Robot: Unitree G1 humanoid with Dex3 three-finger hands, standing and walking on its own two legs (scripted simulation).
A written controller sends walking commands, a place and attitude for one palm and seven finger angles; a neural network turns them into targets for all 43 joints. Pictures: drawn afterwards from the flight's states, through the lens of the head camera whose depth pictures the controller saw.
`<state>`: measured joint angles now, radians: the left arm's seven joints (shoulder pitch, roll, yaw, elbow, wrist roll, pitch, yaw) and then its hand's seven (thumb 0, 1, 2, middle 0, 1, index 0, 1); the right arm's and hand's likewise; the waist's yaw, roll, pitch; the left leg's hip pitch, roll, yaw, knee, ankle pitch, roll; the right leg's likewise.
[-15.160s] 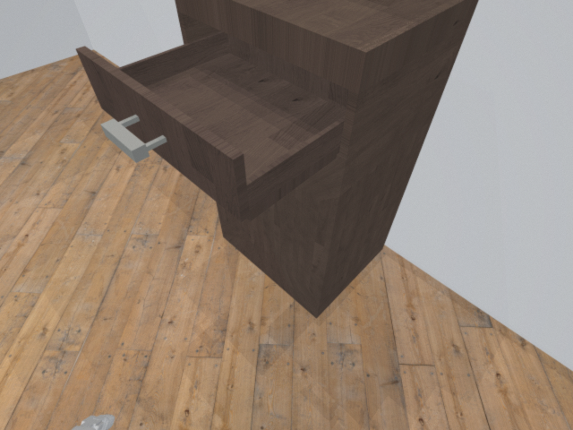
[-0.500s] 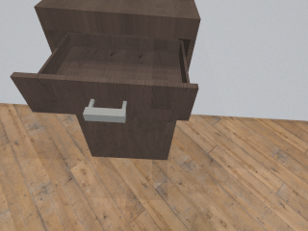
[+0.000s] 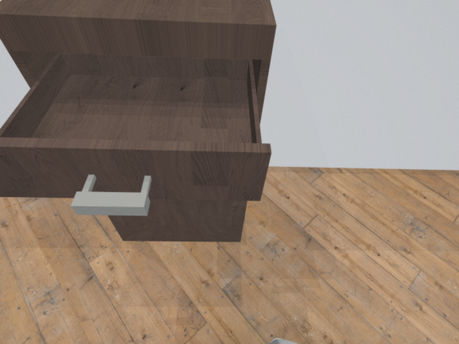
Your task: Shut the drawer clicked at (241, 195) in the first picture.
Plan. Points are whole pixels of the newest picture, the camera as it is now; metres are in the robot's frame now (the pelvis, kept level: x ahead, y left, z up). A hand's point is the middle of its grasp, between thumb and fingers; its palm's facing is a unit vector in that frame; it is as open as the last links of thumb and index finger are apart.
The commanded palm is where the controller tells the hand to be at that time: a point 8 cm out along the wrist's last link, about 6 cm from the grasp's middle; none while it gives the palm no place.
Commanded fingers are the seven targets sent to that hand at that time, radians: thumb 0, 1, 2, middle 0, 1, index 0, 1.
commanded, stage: come to a stop and stand still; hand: left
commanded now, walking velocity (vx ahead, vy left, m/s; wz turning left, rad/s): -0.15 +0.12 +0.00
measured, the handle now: (115, 192) +0.33 +0.21 +0.08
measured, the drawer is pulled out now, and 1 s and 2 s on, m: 0.27 0.27 0.27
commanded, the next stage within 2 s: look again from close up in 0.84 s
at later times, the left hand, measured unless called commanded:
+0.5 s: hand out of the picture +0.07 +0.17 -0.17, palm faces +0.04 -0.98 -0.20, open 7.3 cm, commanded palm none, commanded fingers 0.00 0.90 0.90 -0.20 -0.30 -0.20 -0.30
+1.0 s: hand out of the picture +0.04 +0.16 -0.16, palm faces +0.02 -0.97 -0.26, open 7.4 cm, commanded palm none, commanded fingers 0.00 0.90 0.90 -0.20 -0.30 -0.20 -0.30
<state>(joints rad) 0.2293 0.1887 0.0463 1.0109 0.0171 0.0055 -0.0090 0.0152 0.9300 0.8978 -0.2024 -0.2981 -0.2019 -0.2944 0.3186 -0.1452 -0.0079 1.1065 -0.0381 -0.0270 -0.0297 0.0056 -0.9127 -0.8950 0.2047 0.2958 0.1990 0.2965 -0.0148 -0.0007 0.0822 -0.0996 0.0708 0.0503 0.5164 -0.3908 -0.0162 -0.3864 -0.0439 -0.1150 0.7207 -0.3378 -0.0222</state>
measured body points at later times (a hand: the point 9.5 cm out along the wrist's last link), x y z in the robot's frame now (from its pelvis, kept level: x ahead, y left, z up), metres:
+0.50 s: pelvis +0.02 -0.01 +0.00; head +0.04 +0.00 +0.45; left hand +0.06 +0.22 -0.15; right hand +0.08 -0.24 -0.15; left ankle +0.01 +0.08 -0.73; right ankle +0.05 -0.14 -0.73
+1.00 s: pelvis +0.03 -0.02 +0.01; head +0.05 -0.05 +0.45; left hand +0.04 +0.22 -0.14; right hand +0.04 -0.24 -0.17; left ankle +0.01 +0.08 -0.73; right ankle +0.05 -0.14 -0.73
